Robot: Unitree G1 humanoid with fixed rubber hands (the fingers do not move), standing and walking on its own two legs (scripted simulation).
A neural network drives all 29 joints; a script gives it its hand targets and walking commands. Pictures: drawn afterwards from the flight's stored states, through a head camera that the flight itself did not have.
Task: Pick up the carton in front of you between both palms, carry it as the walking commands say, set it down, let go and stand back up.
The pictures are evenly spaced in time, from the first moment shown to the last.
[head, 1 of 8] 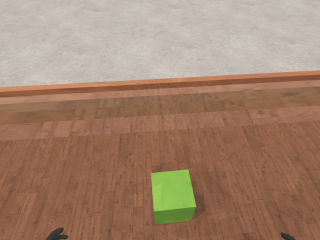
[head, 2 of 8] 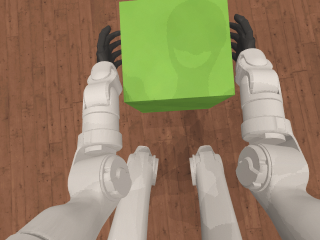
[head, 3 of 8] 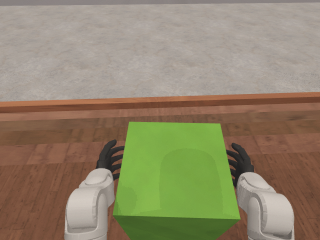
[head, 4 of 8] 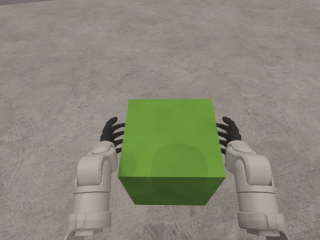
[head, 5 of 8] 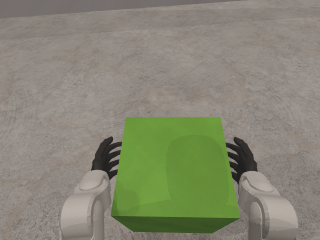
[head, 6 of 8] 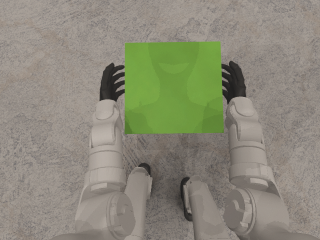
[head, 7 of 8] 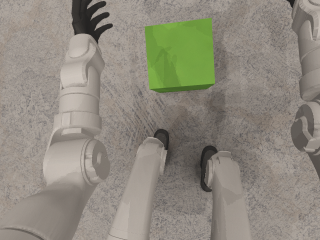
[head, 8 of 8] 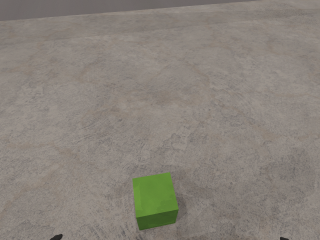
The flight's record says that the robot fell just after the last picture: no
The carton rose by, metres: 0.69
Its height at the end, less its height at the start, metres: -0.98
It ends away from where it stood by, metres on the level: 5.14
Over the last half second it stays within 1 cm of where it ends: yes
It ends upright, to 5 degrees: yes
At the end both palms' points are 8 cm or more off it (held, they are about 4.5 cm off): yes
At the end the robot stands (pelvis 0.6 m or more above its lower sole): yes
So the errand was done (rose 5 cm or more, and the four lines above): yes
